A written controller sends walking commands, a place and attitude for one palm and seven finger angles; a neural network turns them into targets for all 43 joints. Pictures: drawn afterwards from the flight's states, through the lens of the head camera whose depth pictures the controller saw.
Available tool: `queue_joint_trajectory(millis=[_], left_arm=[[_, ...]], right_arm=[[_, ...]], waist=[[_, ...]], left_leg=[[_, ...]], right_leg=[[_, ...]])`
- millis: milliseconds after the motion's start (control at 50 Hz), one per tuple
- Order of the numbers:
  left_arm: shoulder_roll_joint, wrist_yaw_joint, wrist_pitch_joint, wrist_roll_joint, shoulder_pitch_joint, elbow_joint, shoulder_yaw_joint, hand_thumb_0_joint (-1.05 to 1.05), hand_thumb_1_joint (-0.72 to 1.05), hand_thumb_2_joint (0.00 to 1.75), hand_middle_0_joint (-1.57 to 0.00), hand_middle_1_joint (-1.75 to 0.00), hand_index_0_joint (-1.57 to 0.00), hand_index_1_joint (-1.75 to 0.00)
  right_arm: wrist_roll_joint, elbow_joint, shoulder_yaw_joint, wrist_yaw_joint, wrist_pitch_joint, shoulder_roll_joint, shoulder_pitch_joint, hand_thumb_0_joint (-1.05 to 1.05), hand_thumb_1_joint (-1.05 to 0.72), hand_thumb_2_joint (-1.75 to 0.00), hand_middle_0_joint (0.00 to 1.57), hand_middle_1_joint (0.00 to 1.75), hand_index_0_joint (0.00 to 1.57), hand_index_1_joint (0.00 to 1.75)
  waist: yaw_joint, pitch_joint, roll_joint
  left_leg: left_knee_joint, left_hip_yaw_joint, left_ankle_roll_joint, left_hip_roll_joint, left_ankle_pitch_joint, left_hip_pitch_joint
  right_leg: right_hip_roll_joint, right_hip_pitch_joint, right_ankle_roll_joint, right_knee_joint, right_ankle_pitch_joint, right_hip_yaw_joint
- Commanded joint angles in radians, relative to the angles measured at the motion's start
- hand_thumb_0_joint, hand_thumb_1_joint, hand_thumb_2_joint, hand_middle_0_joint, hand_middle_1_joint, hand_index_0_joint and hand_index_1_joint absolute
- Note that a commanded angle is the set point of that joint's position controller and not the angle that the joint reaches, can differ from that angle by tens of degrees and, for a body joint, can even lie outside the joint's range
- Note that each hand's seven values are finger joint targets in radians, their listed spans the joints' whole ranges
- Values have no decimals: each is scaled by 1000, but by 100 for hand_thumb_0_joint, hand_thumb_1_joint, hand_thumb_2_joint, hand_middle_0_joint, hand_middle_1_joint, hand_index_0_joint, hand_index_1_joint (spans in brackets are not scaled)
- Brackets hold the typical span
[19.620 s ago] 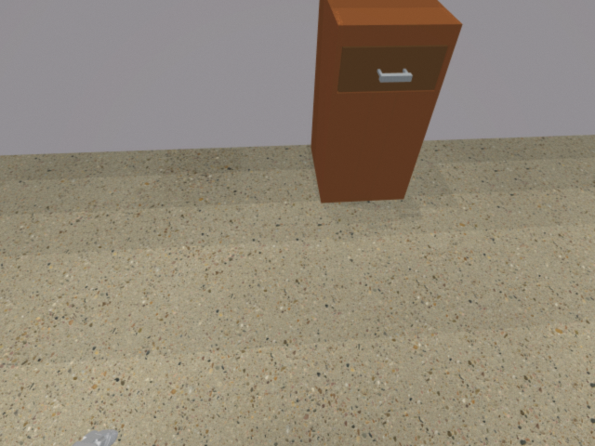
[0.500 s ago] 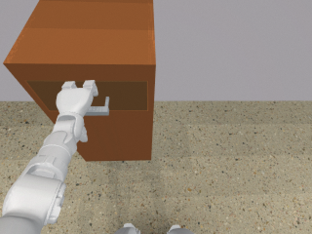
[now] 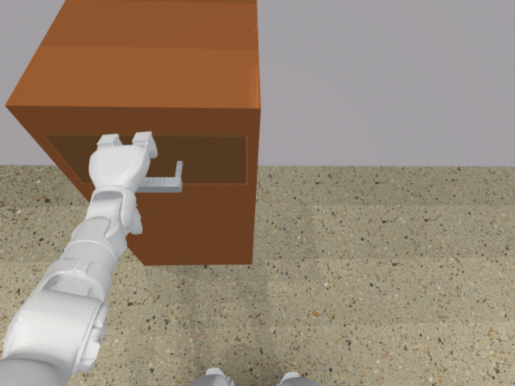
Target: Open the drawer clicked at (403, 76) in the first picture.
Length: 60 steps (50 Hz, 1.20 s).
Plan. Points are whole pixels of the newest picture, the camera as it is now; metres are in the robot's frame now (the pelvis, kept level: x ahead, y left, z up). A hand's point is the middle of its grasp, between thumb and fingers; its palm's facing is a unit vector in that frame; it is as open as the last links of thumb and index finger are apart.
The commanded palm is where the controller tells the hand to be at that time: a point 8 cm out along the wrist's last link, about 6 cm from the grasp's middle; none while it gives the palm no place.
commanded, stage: re-aim the fingers above the handle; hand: left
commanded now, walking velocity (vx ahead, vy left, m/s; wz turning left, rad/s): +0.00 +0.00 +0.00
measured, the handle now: (154, 175) +0.51 +0.19 -0.07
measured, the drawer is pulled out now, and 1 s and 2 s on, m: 0.00 0.00 0.00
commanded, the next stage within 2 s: lower the fingers behind the handle in 0.74 s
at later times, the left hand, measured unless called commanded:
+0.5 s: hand (136, 189) +0.44 +0.20 -0.01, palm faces -0.06 -0.06 -1.00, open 13.8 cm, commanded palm +0.43 +0.20 +0.05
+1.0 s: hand (135, 189) +0.45 +0.20 -0.01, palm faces -0.05 -0.05 -1.00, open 13.8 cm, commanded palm +0.43 +0.20 +0.04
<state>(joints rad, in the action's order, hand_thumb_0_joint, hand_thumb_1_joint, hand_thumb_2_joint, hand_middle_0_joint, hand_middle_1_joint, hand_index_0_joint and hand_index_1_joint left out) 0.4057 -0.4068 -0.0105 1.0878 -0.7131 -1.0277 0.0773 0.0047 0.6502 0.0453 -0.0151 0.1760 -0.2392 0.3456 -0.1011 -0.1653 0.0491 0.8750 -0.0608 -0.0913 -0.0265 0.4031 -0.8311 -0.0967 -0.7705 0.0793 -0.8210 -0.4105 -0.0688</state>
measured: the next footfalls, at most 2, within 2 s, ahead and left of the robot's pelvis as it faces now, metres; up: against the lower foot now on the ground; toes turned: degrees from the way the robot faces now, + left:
none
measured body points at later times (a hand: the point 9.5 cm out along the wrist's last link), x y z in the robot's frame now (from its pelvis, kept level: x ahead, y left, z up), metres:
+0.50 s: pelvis +0.00 +0.00 +0.00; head +0.09 +0.01 +0.45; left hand +0.44 +0.20 +0.05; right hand +0.04 -0.26 -0.12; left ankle +0.00 +0.06 -0.69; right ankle -0.02 -0.07 -0.69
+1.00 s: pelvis -0.01 +0.01 +0.00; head +0.09 +0.01 +0.44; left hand +0.44 +0.20 +0.04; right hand +0.02 -0.27 -0.13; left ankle +0.00 +0.06 -0.69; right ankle -0.02 -0.07 -0.69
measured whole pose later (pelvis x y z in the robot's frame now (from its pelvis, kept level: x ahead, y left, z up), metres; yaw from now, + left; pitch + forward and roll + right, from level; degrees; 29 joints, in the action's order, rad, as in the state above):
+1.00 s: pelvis -0.01 +0.01 +0.00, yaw +0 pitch +20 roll -3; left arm 0.39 -0.43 -0.04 1.10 -0.72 -1.05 0.09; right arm 0.00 0.67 0.05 -0.01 0.17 -0.24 0.35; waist -0.11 -0.17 0.05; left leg 0.89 -0.06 -0.10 -0.03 0.40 -0.85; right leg -0.09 -0.79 0.07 -0.84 -0.41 -0.07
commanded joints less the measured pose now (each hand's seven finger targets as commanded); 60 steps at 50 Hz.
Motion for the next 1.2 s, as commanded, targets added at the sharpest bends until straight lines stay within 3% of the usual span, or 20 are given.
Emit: queue_joint_trajectory(millis=[0, 120, 160, 180, 200, 280, 360, 480, 500, 520, 560, 580, 660, 720, 740, 780, 820, 900, 1100, 1180], left_arm=[[148, -25, -24, -17, -378, 214, -27, 0, -50, 30, -30, -120, -30, -120], [228, -52, -44, 9, -330, 226, -94, 0, -50, 30, -30, -120, -30, -120], [201, -61, -36, 3, -333, 222, -78, 0, -50, 30, -30, -120, -30, -120], [239, -67, -32, 15, -338, 212, -98, 0, -50, 30, -30, -120, -30, -120], [195, -69, -26, 7, -345, 222, -63, 0, -50, 30, -30, -120, -30, -120], [147, -62, -32, 2, -356, 264, -35, 0, -50, 30, -30, -120, -30, -120], [102, -45, -27, -18, -363, 223, 2, 0, -50, 30, -30, -120, -30, -120], [215, -68, -28, 16, -404, 190, -72, 0, -50, 30, -30, -120, -30, -120], [159, -68, -26, 10, -418, 204, -27, 0, -50, 30, -30, -120, -30, -120], [195, -73, -23, 15, -390, 194, -66, 0, -50, 30, -30, -120, -30, -120], [155, -66, -16, 0, -402, 203, -39, 0, -50, 30, -30, -120, -30, -120], [175, -63, -15, 6, -382, 199, -54, 0, -50, 30, -30, -120, -30, -120], [136, -45, -10, -8, -363, 202, -26, 0, -50, 30, -30, -120, -30, -120], [193, -41, -18, 0, -368, 189, -54, 0, -50, 30, -30, -120, -30, -120], [175, -42, -20, 2, -385, 190, -33, 0, -50, 30, -30, -120, -30, -120], [190, -50, -40, 7, -413, 217, -47, 0, -50, 30, -30, -120, -30, -120], [190, -57, -40, 7, -421, 204, -44, 0, -50, 30, -30, -120, -30, -120], [133, -68, -34, 2, -397, 150, -18, 0, -50, 30, -30, -120, -30, -120], [177, -89, -32, 19, -435, 130, -48, 0, -50, 30, -30, -120, -30, -120], [190, -108, -40, 32, -442, 162, -67, 0, -50, 30, -30, -120, -30, -120]], right_arm=[[-11, -55, 62, -14, -12, -165, 129, 0, -90, -90, 20, 30, 20, 30], [-12, -59, 53, -15, 3, -165, 108, 0, -90, -90, 20, 30, 20, 30], [-13, -65, 55, -12, 4, -162, 99, 0, -90, -90, 20, 30, 20, 30], [-10, -62, 52, -12, 7, -166, 101, 0, -90, -90, 20, 30, 20, 30], [-12, -67, 56, -12, 5, -164, 99, 0, -90, -90, 20, 30, 20, 30], [-10, -62, 66, -5, 2, -160, 96, 0, -90, -90, 20, 30, 20, 30], [-8, -53, 63, -6, 2, -160, 95, 0, -90, -90, 20, 30, 20, 30], [-10, -53, 53, -14, -2, -166, 96, 0, -90, -90, 20, 30, 20, 30], [-12, -58, 54, -11, -5, -162, 95, 0, -90, -90, 20, 30, 20, 30], [-10, -60, 55, -9, -6, -163, 96, 0, -90, -90, 20, 30, 20, 30], [-14, -66, 56, -5, -8, -161, 100, 0, -90, -90, 20, 30, 20, 30], [-11, -66, 57, -4, -7, -164, 101, 0, -90, -90, 20, 30, 20, 30], [-11, -71, 57, -5, -5, -163, 99, 0, -90, -90, 20, 30, 20, 30], [-4, -68, 52, -13, -2, -167, 100, 0, -90, -90, 20, 30, 20, 30], [-5, -67, 51, -15, -4, -165, 103, 0, -90, -90, 20, 30, 20, 30], [-6, -60, 55, -16, -10, -166, 104, 0, -90, -90, 20, 30, 20, 30], [-6, -58, 53, -17, -14, -166, 107, 0, -90, -90, 20, 30, 20, 30], [-15, -44, 59, -10, -24, -165, 117, 0, -90, -90, 20, 30, 20, 30], [-23, -40, 57, -9, -26, -171, 129, 0, -90, -90, 20, 30, 20, 30], [-27, -36, 61, -5, -30, -170, 129, 0, -90, -90, 20, 30, 20, 30]], waist=[[-15, -425, 27], [10, -403, 14], [5, -389, 22], [8, -397, 10], [0, -385, 22], [-4, -436, 54], [-26, -354, 1], [-8, -370, 26], [-17, -377, 47], [1, -402, 37], [-8, -405, 43], [0, -438, 34], [-7, -401, 11], [-7, -370, -18], [-17, -345, -13], [-14, -391, 19], [-18, -365, 30], [-28, -362, 28], [-34, -406, 30], [-28, -473, 64]], left_leg=[[-50, 96, 27, 17, -492, 422], [-56, 92, 29, 14, -497, 371], [-62, 87, 29, 11, -492, 366], [-63, 90, 30, 13, -482, 359], [-64, 89, 30, 12, -481, 373], [-65, 104, 38, 26, -536, 473], [-78, 106, 32, 23, -470, 429], [-73, 107, 33, 17, -432, 389], [-68, 103, 34, 16, -441, 401], [-69, 102, 35, 17, -445, 399], [-69, 105, 36, 19, -474, 417], [-63, 104, 36, 22, -485, 430], [-73, 100, 32, 21, -478, 414], [-79, 94, 26, 15, -407, 359], [-81, 96, 25, 14, -385, 349], [-77, 104, 28, 19, -403, 389], [-78, 110, 32, 19, -381, 383], [-54, 111, 34, 21, -392, 381], [-7, 115, 34, 23, -386, 323], [17, 125, 41, 31, -441, 360]], right_leg=[[7, 115, -33, 95, 391, 82], [10, 140, -30, 87, 415, 86], [12, 146, -28, 92, 413, 84], [11, 146, -31, 88, 404, 85], [10, 140, -29, 92, 399, 84], [8, 102, -31, 96, 383, 74], [11, 95, -31, 117, 346, 70], [12, 82, -26, 94, 314, 74], [11, 75, -26, 93, 320, 73], [12, 90, -26, 90, 322, 72], [9, 95, -25, 88, 341, 67], [8, 98, -29, 85, 350, 71], [8, 118, -29, 100, 362, 74], [12, 126, -33, 111, 330, 83], [11, 115, -31, 112, 311, 82], [12, 93, -31, 104, 302, 83], [11, 66, -28, 103, 267, 74], [8, 25, -27, 88, 264, 68], [6, -7, -29, 39, 269, 69], [4, -35, -29, 10, 290, 64]])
